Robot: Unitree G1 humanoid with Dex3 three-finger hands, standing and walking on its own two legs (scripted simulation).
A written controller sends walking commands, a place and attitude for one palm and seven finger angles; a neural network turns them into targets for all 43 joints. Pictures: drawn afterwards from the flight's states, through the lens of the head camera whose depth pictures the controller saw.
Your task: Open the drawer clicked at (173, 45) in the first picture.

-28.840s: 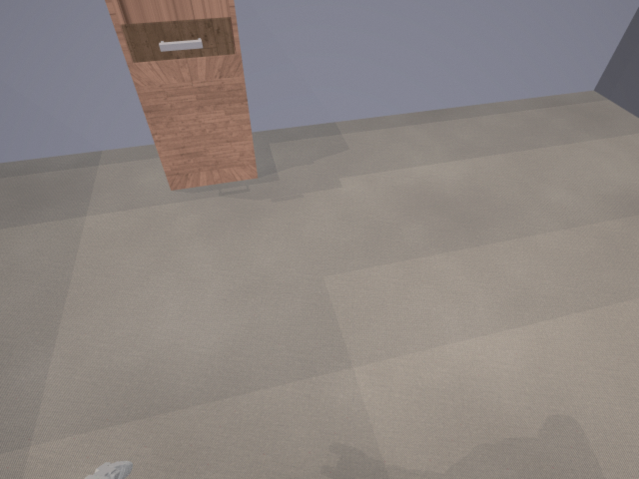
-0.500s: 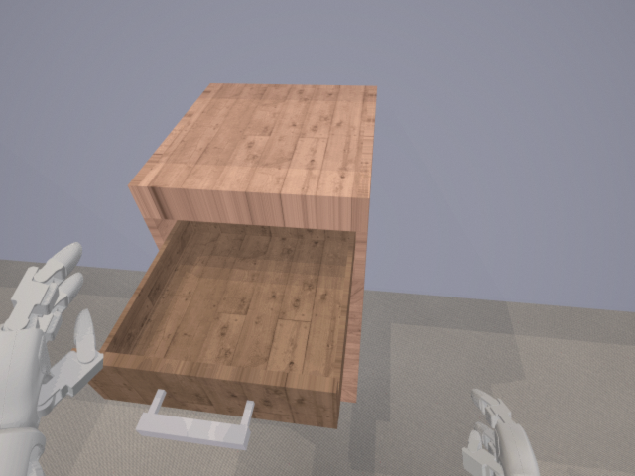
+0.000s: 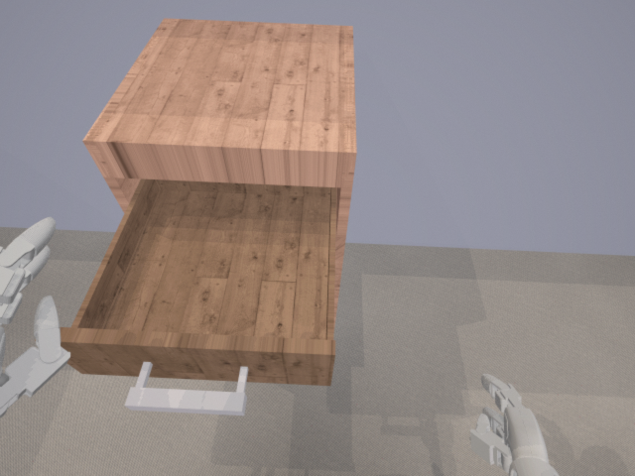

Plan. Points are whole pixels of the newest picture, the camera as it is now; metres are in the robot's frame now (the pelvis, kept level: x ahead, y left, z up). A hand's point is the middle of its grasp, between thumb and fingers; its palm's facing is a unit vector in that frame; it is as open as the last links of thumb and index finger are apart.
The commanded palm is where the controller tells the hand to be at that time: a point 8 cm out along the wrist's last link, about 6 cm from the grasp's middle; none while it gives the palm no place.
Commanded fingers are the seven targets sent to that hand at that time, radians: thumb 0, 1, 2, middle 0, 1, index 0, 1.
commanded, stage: step back with the hand held close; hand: left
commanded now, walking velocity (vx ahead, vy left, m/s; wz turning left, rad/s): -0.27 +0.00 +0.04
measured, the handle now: (191, 386) +0.24 +0.19 -0.08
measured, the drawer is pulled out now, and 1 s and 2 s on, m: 0.30 0.30 0.30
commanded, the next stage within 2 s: stop stepping back and stand still in 0.82 s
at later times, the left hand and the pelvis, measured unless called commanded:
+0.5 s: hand out of the picture +0.12 +0.24 +0.16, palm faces +0.40 -0.81 -0.43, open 7.4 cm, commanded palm +0.04 +0.28 +0.18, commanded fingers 0.00 0.90 0.90 -0.20 -0.30 -0.20 -0.30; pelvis -0.07 +0.00 -0.01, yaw +3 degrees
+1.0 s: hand out of the picture +0.00 +0.18 +0.14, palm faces +0.30 -0.82 -0.48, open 7.4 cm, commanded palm -0.08 +0.23 +0.18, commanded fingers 0.00 0.90 0.90 -0.20 -0.30 -0.20 -0.30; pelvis -0.19 -0.05 -0.01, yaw +3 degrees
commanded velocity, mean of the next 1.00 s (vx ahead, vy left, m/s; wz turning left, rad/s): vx -0.30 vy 0.01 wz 0.02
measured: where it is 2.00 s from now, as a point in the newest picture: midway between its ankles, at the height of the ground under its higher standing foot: outside the picture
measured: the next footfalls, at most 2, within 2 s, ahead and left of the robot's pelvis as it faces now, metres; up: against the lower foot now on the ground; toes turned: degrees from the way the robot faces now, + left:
right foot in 0.66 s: -0.10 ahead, -0.14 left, +0.00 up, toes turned -3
left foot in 0.98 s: -0.17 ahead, +0.07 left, +0.00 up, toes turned +3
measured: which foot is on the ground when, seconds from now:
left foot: down 0.00-0.74, up 0.76-0.96, down 0.98-1.00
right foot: down 0.00-0.46, up 0.48-0.64, down 0.66-1.00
